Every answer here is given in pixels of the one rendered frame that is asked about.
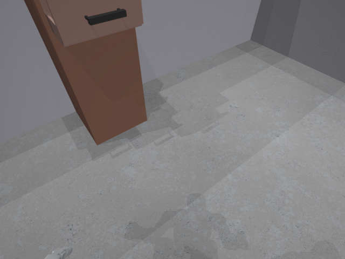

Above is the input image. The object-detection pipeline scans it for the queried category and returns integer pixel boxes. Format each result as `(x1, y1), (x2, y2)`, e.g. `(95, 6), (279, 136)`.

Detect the drawer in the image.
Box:
(39, 0), (143, 47)

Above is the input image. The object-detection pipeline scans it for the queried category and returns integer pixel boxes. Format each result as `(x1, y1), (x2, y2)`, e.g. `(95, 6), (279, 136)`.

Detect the handle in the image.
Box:
(85, 8), (127, 25)

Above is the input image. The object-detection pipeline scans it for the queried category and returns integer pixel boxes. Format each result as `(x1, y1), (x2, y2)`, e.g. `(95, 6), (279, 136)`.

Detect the cabinet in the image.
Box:
(24, 0), (147, 145)

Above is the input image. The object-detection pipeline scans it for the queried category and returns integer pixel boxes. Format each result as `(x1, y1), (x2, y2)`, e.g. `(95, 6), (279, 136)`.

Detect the left robot hand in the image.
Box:
(44, 247), (73, 259)

